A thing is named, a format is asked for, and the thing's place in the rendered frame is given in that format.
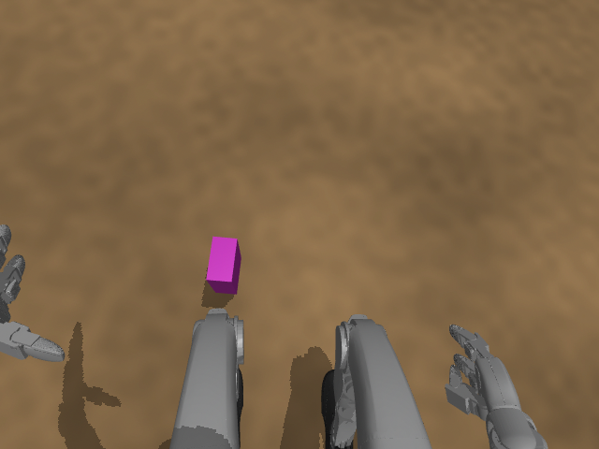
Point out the left robot hand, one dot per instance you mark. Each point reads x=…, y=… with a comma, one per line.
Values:
x=16, y=339

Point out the right robot foot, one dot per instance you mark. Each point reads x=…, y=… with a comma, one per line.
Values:
x=328, y=409

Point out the right robot hand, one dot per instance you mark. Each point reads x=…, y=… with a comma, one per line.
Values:
x=491, y=386

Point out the right robot arm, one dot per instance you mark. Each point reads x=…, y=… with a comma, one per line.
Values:
x=510, y=428

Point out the carton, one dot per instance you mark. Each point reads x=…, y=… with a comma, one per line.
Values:
x=224, y=265

